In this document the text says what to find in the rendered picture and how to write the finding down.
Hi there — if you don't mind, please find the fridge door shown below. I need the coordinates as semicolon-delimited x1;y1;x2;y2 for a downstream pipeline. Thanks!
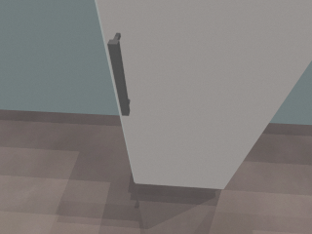
97;0;312;189

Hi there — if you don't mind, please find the handle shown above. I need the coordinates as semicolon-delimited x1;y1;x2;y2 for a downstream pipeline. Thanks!
107;32;131;116

